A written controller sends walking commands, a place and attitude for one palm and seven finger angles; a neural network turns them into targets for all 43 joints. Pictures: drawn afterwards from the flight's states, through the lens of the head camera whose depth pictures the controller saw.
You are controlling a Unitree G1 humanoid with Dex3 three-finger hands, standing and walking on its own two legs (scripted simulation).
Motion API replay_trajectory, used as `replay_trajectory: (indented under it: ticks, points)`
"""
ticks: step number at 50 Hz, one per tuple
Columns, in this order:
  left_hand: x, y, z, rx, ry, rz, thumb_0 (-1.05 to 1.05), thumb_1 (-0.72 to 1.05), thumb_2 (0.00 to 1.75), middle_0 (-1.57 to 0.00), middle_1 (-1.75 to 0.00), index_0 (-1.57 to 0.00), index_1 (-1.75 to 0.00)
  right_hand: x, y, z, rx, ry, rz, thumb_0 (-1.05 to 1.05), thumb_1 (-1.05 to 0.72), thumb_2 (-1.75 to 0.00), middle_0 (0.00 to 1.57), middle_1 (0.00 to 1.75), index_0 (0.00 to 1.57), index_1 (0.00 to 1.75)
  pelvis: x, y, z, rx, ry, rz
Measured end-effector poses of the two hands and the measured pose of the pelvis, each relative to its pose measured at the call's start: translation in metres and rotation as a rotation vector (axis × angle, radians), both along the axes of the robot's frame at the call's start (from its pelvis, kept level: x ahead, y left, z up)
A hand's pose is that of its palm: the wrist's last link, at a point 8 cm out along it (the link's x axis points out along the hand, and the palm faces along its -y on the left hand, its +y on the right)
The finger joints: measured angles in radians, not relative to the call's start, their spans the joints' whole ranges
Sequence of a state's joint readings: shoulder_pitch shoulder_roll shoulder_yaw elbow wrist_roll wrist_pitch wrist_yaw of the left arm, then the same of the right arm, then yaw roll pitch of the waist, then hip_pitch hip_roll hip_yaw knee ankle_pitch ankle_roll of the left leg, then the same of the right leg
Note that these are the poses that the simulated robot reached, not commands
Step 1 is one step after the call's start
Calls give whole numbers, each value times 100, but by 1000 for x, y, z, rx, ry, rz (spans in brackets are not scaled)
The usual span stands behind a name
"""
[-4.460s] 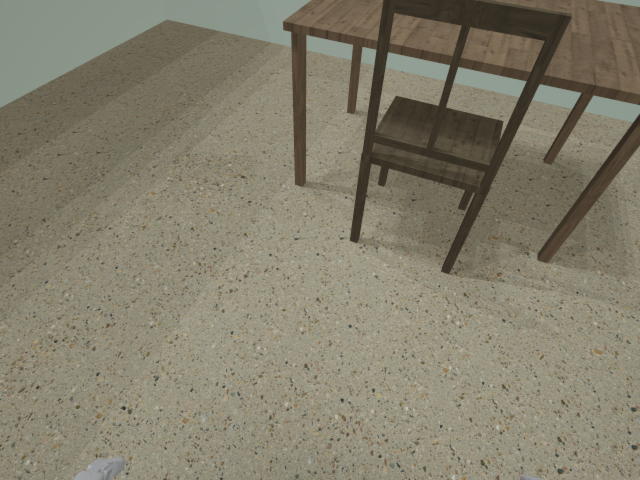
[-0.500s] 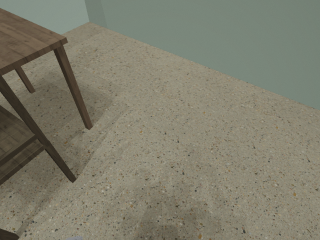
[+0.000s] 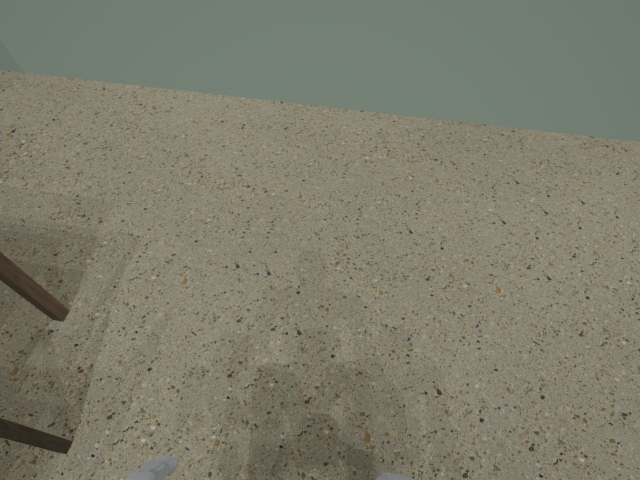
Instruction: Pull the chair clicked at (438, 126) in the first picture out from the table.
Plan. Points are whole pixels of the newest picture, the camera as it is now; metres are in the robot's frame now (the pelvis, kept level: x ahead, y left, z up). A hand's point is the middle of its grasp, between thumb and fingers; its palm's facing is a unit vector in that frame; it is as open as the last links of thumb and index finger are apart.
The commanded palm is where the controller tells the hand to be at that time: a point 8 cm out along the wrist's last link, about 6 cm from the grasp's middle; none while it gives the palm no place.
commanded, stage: walk to a spot facing it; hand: left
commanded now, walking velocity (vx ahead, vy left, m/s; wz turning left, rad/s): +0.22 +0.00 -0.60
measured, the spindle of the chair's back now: out of the picture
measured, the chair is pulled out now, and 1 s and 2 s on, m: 0.00 0.00 0.00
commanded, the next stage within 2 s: turn to face it in 0.14 s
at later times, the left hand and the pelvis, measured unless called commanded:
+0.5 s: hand (179, 465) +0.16 +0.21 -0.18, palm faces -0.04 -0.98 -0.18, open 7.4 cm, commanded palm none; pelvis +0.11 +0.03 +0.01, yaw -7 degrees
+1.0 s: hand (189, 436) +0.19 +0.19 -0.13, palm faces +0.18 -0.94 -0.28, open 7.3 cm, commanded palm none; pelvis +0.12 -0.02 +0.02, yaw +10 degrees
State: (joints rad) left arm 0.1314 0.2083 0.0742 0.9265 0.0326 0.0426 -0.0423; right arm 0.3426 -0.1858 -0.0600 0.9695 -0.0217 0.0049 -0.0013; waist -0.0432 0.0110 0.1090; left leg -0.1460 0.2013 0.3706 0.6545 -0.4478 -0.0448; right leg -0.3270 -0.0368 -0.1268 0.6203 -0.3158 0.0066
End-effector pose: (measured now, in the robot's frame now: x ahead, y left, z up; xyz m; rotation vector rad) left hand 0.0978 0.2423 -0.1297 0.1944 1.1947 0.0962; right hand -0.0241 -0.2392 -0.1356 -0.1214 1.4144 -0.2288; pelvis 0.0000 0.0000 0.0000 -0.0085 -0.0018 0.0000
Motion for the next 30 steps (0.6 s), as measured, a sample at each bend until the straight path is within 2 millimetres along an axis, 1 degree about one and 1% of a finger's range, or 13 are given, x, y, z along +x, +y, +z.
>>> replay_trajectory:
  ticks: [2,4,6,8,13,17,20,22,24,28,30]
  points:
    - [21,-9,2,14,-58,-19,1,91,90,-20,-30,-20,-30,-2,-9,-9,10,29,-16,1,-91,-90,20,30,21,30,5,-7,-5,-8,-6,-11]
    - [32,-14,8,21,-90,-16,1,91,90,-20,-30,-20,-30,9,-16,-8,8,32,-20,1,-91,-90,20,30,20,30,12,-11,-2,-4,-14,-24]
    - [36,-17,15,30,-88,-21,1,91,90,-20,-30,-20,-30,30,-22,-2,2,-10,-19,1,-91,-90,20,30,20,30,19,-13,5,1,-16,-46]
    - [37,-19,19,36,-66,-36,1,91,90,-20,-30,-20,-30,57,-26,6,-6,-81,-21,1,-91,-90,20,30,20,30,27,-14,11,8,-13,-67]
    - [37,-15,20,31,4,-64,1,91,90,-21,-30,-20,-30,125,-29,25,-28,-256,-18,1,-91,-90,20,30,20,30,48,-10,18,15,-3,-120]
    - [40,-5,13,20,52,-57,1,91,90,-21,-30,-21,-30,169,-21,36,-50,-328,3,1,-91,-90,20,29,20,30,69,0,18,3,-4,-137]
    - [47,5,1,4,73,-32,1,91,90,-21,-30,-21,-30,192,-8,37,-69,-341,28,0,-91,-90,20,29,20,30,89,11,13,-19,-13,-130]
    - [53,12,-12,-8,82,-12,1,91,90,-21,-30,-21,-30,202,3,32,-79,-335,47,0,-91,-90,20,29,20,30,102,19,6,-28,-18,-119]
    - [57,16,-17,-15,95,2,1,91,90,-21,-30,-20,-30,204,15,30,-70,-302,58,0,-91,-90,20,29,20,30,110,23,5,-14,-23,-118]
    - [66,18,-12,-27,115,16,1,91,90,-20,-30,-20,-30,196,36,28,-35,-223,57,0,-91,-90,20,30,20,30,118,29,12,-15,-16,-90]
    - [72,19,-7,-29,109,24,1,91,90,-20,-30,-20,-30,191,38,27,-30,-191,40,0,-93,-90,20,30,21,30,120,31,15,-14,-6,-74]
